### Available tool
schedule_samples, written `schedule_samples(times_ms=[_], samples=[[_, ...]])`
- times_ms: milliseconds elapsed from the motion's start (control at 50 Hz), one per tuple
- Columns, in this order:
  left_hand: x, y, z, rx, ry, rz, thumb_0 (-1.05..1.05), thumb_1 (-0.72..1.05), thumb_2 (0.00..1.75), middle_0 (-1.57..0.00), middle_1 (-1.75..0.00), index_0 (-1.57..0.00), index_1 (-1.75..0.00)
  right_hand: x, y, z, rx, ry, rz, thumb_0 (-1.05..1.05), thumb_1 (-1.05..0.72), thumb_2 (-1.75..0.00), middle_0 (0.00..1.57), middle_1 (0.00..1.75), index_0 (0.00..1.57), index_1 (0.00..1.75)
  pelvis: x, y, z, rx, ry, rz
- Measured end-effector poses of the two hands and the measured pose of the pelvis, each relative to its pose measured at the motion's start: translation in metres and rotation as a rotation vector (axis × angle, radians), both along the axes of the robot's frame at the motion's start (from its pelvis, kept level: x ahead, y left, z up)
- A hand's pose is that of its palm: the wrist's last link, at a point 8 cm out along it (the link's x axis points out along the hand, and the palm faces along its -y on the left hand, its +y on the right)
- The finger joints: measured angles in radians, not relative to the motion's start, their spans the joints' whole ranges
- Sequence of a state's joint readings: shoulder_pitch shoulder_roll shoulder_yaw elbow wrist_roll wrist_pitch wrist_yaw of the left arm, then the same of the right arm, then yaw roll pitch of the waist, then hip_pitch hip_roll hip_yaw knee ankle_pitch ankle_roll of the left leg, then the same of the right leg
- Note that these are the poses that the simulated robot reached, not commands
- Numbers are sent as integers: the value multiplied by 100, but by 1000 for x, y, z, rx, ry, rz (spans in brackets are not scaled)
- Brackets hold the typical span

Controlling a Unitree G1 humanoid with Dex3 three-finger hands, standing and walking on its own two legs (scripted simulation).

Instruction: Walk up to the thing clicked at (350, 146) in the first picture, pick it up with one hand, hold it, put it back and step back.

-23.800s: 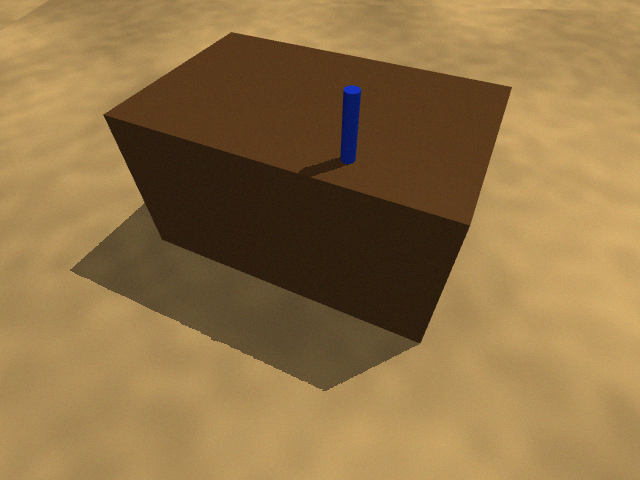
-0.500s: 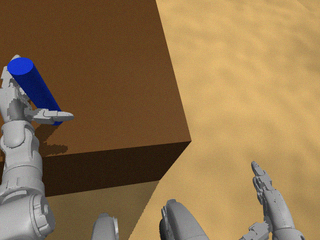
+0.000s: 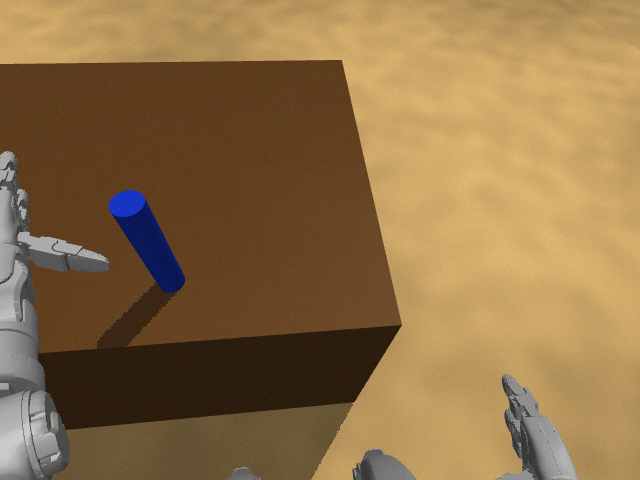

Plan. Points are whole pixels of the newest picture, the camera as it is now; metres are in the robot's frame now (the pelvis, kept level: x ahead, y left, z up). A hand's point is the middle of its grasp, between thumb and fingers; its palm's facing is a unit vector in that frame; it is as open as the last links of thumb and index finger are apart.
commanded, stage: sink last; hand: left
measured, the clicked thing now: (153, 248) +0.45 +0.21 -0.02
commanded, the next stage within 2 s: home in 1.04 s
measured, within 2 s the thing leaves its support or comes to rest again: neither
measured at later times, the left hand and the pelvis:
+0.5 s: hand (63, 392) +0.25 +0.26 +0.03, palm faces +0.28 -0.90 -0.33, open 17.0 cm; pelvis +0.02 +0.00 +0.02, yaw +1 degrees
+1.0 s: hand out of the picture +0.16 +0.25 +0.05, palm faces +0.34 -0.85 -0.40, open 17.0 cm; pelvis +0.00 -0.02 +0.00, yaw +2 degrees
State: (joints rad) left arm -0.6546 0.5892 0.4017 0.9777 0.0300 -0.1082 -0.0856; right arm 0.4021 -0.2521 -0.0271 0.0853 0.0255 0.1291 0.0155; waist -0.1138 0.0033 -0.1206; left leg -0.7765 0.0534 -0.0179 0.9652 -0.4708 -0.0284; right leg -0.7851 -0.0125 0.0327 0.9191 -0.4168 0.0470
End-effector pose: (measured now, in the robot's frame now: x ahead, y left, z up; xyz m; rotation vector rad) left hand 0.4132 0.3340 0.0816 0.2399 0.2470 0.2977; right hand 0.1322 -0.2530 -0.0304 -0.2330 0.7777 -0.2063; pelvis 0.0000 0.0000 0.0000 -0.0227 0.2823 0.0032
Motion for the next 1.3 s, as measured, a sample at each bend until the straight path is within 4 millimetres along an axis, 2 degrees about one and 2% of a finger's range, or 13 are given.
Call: schedule_samples(times_ms=[120,200,300,400,500,600,700,760,860,1020,1160,1240,1300], samples=[[-27,29,6,49,40,114,-1,-48,7,-6,-5,-6,-5,7,-5,14,-13,-12,7,-1,48,-7,6,5,6,5,5,-2,9,2,-27,3],[-52,31,1,71,74,124,-1,-44,7,-6,-4,-5,-5,14,0,14,12,-18,30,-1,46,-8,6,5,6,5,9,-1,13,1,-44,10],[-92,10,-8,81,75,84,-1,-43,7,-5,-4,-5,-4,26,5,18,45,-68,33,-1,45,-8,6,5,6,5,14,0,17,4,-77,13],[-145,-19,-16,59,73,50,-1,-42,7,-6,-4,-6,-4,33,0,21,45,-103,1,-1,44,-8,6,5,6,5,19,0,18,12,-111,14],[-197,-37,-23,32,107,61,-1,-43,6,-6,-4,-6,-4,31,-6,17,30,-91,-12,-1,46,-8,6,5,6,5,19,-4,17,16,-128,20],[-242,-50,-17,41,125,74,-1,-42,5,-5,-4,-6,-4,30,-5,10,34,-88,-13,-1,47,-7,6,5,6,5,16,-7,15,17,-137,28],[-274,-60,-10,53,138,83,-1,-41,4,-5,-4,-6,-3,31,-4,6,47,-127,-12,-1,48,-7,6,5,6,5,12,-9,11,21,-139,34],[-284,-63,-7,60,136,92,-1,-41,3,-5,-4,-6,-3,31,-6,6,42,-151,-12,-1,48,-6,7,5,6,5,8,-11,9,24,-142,38],[-287,-60,-6,75,115,106,-1,-40,3,-4,-5,-6,-3,24,-16,4,19,-163,-19,-1,49,-6,7,5,6,5,2,-15,6,30,-143,39],[-288,-41,-8,118,117,144,-1,-42,2,-5,-5,-6,-3,8,-27,0,-12,-140,-38,-1,49,-6,7,5,6,5,-5,-19,4,33,-143,34],[-292,-21,-28,121,190,205,-1,-47,3,-6,-6,-7,-4,7,-30,1,-38,-138,-45,-1,48,-6,7,5,6,5,-6,-16,3,31,-131,32],[-292,-25,-41,89,227,197,-1,-49,4,-6,-6,-7,-5,10,-26,2,-46,-139,-41,-1,42,-11,8,8,8,8,-3,-13,3,29,-126,30],[-289,-36,-52,53,243,171,-1,-51,5,-6,-6,-6,-5,14,-15,0,-32,-139,-24,-1,31,-20,10,11,9,11,-2,-11,3,27,-122,29]])
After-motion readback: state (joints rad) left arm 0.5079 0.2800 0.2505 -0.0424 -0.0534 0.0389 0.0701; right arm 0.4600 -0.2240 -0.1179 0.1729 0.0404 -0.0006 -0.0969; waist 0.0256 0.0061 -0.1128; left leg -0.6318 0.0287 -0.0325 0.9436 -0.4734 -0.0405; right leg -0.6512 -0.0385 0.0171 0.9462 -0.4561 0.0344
